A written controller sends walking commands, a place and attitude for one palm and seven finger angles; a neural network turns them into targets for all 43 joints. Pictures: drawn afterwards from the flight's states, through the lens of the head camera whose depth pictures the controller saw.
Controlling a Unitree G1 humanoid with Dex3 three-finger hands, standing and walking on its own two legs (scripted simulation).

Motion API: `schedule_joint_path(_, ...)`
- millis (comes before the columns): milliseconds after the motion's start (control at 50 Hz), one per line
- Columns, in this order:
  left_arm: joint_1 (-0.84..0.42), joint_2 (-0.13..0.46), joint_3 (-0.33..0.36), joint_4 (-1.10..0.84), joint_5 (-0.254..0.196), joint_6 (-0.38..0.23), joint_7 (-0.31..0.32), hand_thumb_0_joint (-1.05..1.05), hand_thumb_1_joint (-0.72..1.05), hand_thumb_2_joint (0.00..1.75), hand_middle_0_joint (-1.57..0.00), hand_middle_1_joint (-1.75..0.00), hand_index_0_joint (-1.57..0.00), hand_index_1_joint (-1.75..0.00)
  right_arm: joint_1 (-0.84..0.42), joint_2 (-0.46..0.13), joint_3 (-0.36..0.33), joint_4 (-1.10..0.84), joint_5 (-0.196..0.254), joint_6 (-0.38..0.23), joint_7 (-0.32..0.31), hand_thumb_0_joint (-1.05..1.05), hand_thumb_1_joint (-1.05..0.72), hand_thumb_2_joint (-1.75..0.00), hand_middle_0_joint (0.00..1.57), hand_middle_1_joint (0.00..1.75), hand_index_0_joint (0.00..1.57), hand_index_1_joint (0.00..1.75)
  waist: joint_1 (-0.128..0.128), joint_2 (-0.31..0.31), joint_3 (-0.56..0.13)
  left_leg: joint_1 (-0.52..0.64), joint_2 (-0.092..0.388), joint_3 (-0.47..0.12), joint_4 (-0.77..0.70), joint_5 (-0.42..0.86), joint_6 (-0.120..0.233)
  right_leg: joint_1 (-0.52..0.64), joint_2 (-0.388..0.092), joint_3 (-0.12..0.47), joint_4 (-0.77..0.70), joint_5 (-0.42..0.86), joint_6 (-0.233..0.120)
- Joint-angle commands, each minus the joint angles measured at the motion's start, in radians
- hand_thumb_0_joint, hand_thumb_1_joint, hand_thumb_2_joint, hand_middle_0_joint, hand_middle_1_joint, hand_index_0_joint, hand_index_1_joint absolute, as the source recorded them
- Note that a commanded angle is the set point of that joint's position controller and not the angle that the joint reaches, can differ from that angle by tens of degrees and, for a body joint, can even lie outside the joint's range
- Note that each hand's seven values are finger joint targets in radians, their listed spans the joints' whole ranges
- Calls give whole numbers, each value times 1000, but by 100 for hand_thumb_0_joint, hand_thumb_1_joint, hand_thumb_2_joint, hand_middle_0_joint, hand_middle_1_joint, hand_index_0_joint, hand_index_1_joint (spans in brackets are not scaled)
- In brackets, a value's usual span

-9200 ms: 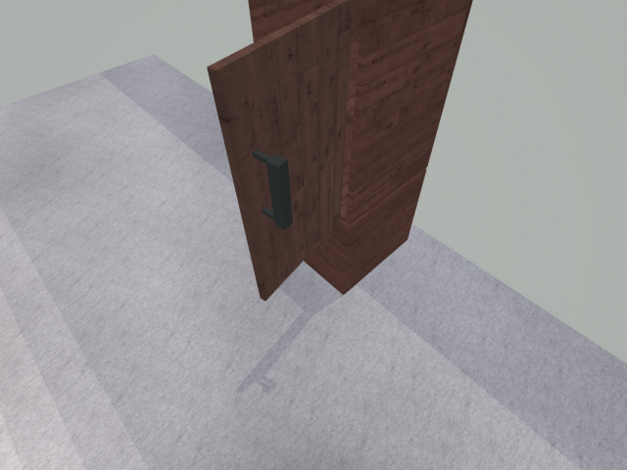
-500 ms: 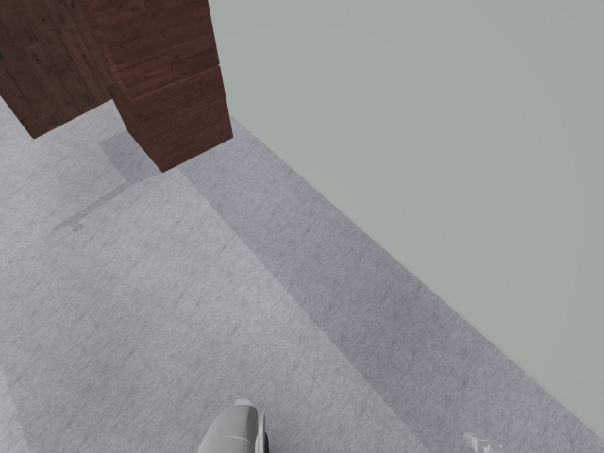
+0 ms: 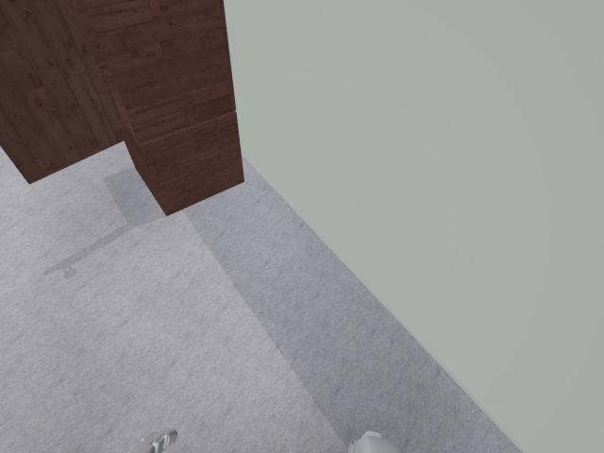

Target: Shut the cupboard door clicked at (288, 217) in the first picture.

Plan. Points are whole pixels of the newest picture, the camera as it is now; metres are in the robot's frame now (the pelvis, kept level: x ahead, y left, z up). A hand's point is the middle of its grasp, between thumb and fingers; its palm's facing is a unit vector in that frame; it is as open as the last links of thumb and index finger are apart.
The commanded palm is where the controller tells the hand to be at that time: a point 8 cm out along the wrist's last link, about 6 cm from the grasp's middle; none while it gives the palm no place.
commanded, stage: walk to a spot facing it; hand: left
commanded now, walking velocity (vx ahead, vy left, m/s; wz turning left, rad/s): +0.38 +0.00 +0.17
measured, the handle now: out of the picture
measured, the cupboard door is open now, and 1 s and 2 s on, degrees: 100 100 100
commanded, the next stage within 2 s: turn to face it in 0.86 s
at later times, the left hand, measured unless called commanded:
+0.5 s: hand out of the picture +0.14 +0.15 -0.18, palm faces +0.23 -0.96 -0.18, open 7.2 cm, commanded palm none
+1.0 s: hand (190, 249) +0.52 +0.25 -0.17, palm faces +0.16 -0.97 -0.18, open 7.3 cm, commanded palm none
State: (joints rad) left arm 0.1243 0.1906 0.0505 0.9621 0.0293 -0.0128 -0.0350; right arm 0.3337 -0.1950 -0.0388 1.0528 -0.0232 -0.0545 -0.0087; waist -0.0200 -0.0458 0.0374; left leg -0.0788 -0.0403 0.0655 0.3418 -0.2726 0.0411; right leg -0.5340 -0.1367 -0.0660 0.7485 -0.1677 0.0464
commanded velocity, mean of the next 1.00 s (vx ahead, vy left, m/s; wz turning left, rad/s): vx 0.32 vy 0.00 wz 0.13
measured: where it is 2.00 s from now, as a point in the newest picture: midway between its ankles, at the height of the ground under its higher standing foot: (283, 327)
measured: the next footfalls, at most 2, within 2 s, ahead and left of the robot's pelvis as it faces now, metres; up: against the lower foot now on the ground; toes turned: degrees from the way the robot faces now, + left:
right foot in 0.08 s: +0.16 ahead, -0.14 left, +0.00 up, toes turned -7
left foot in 0.58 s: +0.40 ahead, +0.13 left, +0.00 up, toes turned +16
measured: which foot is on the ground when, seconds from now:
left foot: down 0.00-0.10, up 0.12-0.56, down 0.58-1.00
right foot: up 0.00-0.06, down 0.08-0.56, up 0.58-1.00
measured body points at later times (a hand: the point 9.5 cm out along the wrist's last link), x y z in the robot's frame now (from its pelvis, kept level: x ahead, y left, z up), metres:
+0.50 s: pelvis +0.23 -0.01 -0.01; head +0.25 +0.00 +0.44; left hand +0.13 +0.20 -0.16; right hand +0.36 -0.24 -0.15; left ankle +0.34 +0.12 -0.71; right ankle +0.12 -0.13 -0.74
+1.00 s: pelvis +0.45 +0.05 +0.00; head +0.48 +0.07 +0.45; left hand +0.51 +0.31 -0.15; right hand +0.44 -0.17 -0.15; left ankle +0.36 +0.11 -0.74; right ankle +0.59 -0.07 -0.69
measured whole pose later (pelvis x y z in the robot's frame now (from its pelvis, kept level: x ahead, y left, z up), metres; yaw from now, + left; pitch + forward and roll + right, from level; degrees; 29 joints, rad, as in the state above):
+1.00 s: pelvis +0.45 +0.05 +0.00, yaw +9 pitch +0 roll +0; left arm 0.13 0.21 0.06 1.00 0.02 0.00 -0.02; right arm 0.38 -0.14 -0.01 1.09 -0.02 -0.07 -0.02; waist -0.02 -0.04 0.05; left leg -0.01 -0.04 0.13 0.28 -0.28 0.06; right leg -0.59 -0.10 -0.06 0.78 -0.09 0.01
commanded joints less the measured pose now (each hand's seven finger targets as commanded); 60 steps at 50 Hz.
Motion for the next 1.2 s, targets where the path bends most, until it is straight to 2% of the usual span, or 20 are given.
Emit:
schedule_joint_path(0, -44, 70, 12, -78, -1, -29, -6, 0, 90, 90, -20, -30, -20, -30, 56, -132, -27, -23, -8, -22, -8, 0, -90, -90, 20, 30, 20, 30, 2, 136, 28, -72, 271, -158, -68, 216, 123, 169, 49, -30, -153, -16, -23)
schedule_joint_path(40, 124, 116, 28, -23, 1, -42, -2, 0, 90, 90, -20, -30, -20, -30, 52, -123, -23, -11, -1, -19, -8, 0, -90, -90, 20, 30, 20, 30, 81, 71, -47, -164, 189, -104, 172, 270, 69, 475, 68, -19, -251, 8, -54)
schedule_joint_path(80, 389, 276, 66, 52, -1, -50, 18, 0, 90, 90, -20, -30, -20, -30, 70, -58, -16, -52, 18, -21, 1, 0, -90, -90, 20, 30, 20, 30, 153, -270, -197, -558, 8, 8, 748, -325, -10, 856, -359, 501, -437, -21, -208)
schedule_joint_path(100, 356, 236, 61, 47, -11, -52, 28, 0, 90, 90, -20, -30, -20, -30, 1, -96, -25, -50, 11, -15, 1, 0, -90, -90, 20, 30, 20, 30, 154, -221, -153, -608, 70, -89, 891, -275, -3, 747, -350, 526, -495, -71, -217)
schedule_joint_path(140, 214, 133, 28, 16, -15, -57, 35, 0, 90, 90, -20, -30, -20, -30, -63, -69, -29, -50, 4, -5, 8, 0, -90, -90, 20, 30, 20, 30, 79, -51, -20, -601, 148, -114, 902, -76, -17, 528, -274, 295, -522, -44, -186)
schedule_joint_path(200, 181, 61, 9, 25, -11, -77, 35, 0, 90, 90, -20, -30, -20, -30, 4, -11, -22, -12, -4, 25, 22, 0, -90, -90, 20, 30, 20, 30, 19, -85, -1, -521, 161, -68, 790, 26, -42, 412, -190, 68, -564, 91, -147)
schedule_joint_path(440, 309, 111, -2, 140, -7, -86, 47, 0, 90, 90, -20, -30, -20, -30, -277, -4, -12, -108, 1, 24, 61, 0, -90, -90, 20, 30, 20, 30, 47, -81, 84, -505, 109, 55, 352, 81, -12, 562, -198, -87, -538, 339, -152)
schedule_joint_path(500, 280, 140, 9, 140, -9, -78, 45, 0, 90, 90, -20, -30, -20, -30, -115, -48, -21, -72, -7, 12, 44, 0, -90, -90, 20, 30, 20, 30, -53, -57, 20, -197, 24, 118, 245, 51, 30, 483, -169, -165, -289, 550, -127)
schedule_joint_path(520, 278, 134, 6, 129, -14, -73, 40, 0, 90, 90, -20, -30, -20, -30, 42, -107, -34, -30, -14, 10, 34, 0, -90, -90, 20, 30, 20, 30, -118, 21, -65, 59, 54, 57, 206, 45, 57, 341, -137, -179, -52, 465, -96)
schedule_joint_path(540, 321, 81, 3, 99, -22, -66, 27, 0, 90, 90, -20, -30, -20, -30, 176, -234, -65, -7, -25, 4, 17, 0, -90, -90, 20, 30, 20, 30, -148, 259, -195, 285, 320, -368, 93, -57, 155, 77, 10, -202, 299, 6, -36)
schedule_joint_path(560, 256, 72, -7, 41, -23, -70, 24, 0, 90, 90, -20, -30, -20, -30, 223, -289, -72, -5, -8, 9, -2, 0, -90, -90, 20, 30, 20, 30, -146, 252, -218, 314, 460, -631, -50, -27, 233, -78, 85, -66, 517, -365, -42)
schedule_joint_path(580, 188, 78, -4, 13, -22, -63, 29, 0, 90, 90, -20, -30, -20, -30, 147, -289, -73, -24, -1, 14, -6, 0, -90, -90, 20, 30, 20, 30, -110, 94, -153, 171, 497, -645, -90, -154, 236, -133, 47, 15, 632, -349, -55)
schedule_joint_path(680, 279, 19, 2, 88, 4, -25, 16, 0, 90, 90, -20, -30, -20, -30, -69, -107, -22, -74, 1, -22, -11, 0, -90, -90, 20, 30, 20, 30, 31, 167, -18, -182, 303, -226, -159, -44, 111, -18, -20, 48, 461, -113, -36)
schedule_joint_path(880, 42, 25, 7, 2, -5, -6, 7, 0, 90, 90, -20, -30, -20, -30, 87, -72, -6, -13, 6, -38, -18, 0, -90, -90, 20, 30, 20, 30, 12, 127, 48, -1, 283, -52, -166, 435, 103, -116, 11, 29, 133, 102, -25)
schedule_joint_path(960, -58, 26, -13, -29, -7, -11, 9, 0, 90, 90, -20, -30, -20, -30, 146, -75, 0, 25, -5, -29, -22, 0, -90, -90, 20, 30, 20, 30, -25, 108, 57, 36, 286, -22, -70, 693, 99, 2, 55, -12, -52, 57, -59)
schedule_joint_path(1020, 24, 48, -16, -8, -6, -30, 17, 0, 90, 90, -20, -30, -20, -30, 147, -81, 5, 53, 0, -19, -30, 0, -90, -90, 20, 30, 20, 30, 20, 121, 1, 25, 251, -55, 99, 808, 72, 243, 105, -48, -207, 86, -65)
schedule_joint_path(1060, 251, 163, 17, 50, -3, -51, 35, 0, 90, 90, -20, -30, -20, -30, 120, -70, -2, 36, 21, -20, -27, 0, -90, -90, 20, 30, 20, 30, 110, -3, -177, -270, 143, -14, 422, 503, -6, 733, -75, 123, -166, 694, -123)
schedule_joint_path(1080, 342, 237, 33, 71, -3, -52, 40, 0, 90, 90, -20, -30, -20, -30, 157, -65, -12, 18, 30, -13, -23, 0, -90, -90, 20, 30, 20, 30, 120, -112, -246, -439, 10, 29, 705, -235, -48, 885, -322, 280, -187, 1075, -254)
schedule_joint_path(1100, 333, 240, 34, 54, -17, -46, 49, 0, 90, 90, -20, -30, -20, -30, 103, -49, -10, 0, 35, -2, -28, 0, -90, -90, 20, 30, 20, 30, 131, -164, -292, -452, 50, -40, 887, -392, -57, 814, -390, 317, -263, 1001, -315)
schedule_joint_path(1180, 103, 130, 19, -25, -15, -33, 67, 0, 90, 90, -20, -30, -20, -30, -2, -15, -15, -27, 15, 56, -1, 0, -90, -90, 20, 30, 20, 30, 33, -86, -117, -430, 136, -64, 862, -216, -74, 412, -262, 67, -392, 522, -209)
